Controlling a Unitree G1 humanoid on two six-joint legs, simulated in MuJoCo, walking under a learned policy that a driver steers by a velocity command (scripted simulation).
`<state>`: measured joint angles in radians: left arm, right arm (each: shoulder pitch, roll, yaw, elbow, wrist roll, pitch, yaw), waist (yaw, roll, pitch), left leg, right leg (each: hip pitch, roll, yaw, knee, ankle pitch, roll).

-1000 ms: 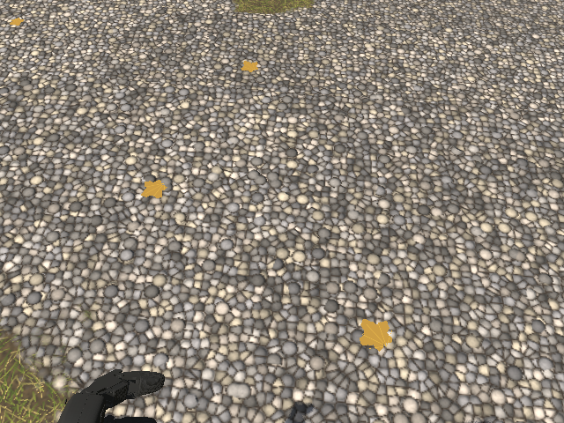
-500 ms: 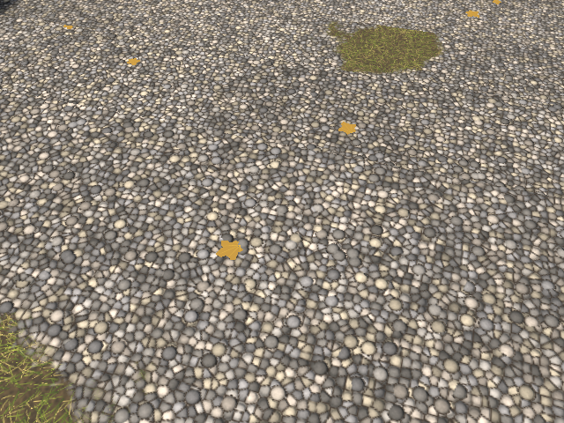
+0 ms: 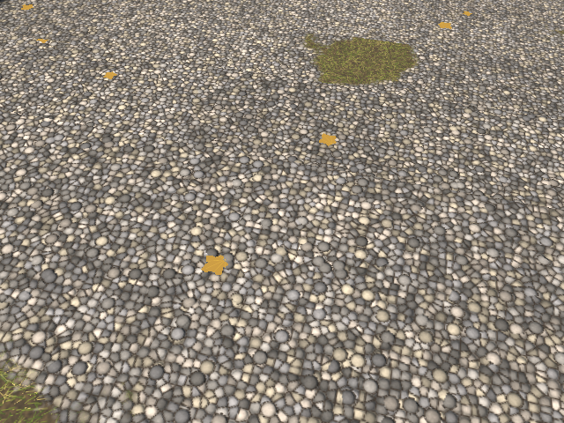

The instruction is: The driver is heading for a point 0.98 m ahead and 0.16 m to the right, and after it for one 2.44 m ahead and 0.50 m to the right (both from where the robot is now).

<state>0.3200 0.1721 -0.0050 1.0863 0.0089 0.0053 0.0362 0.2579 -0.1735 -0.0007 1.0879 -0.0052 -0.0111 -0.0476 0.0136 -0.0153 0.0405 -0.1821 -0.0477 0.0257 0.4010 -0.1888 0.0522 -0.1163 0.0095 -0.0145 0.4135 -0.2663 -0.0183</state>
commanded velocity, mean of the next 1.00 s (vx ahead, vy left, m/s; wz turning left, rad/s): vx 0.26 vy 0.00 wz -0.13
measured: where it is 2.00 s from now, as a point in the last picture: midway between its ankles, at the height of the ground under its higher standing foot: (319, 318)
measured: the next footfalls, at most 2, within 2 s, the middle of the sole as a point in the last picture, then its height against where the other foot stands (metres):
left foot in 0.94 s outside the picture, level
right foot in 1.48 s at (347, 360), level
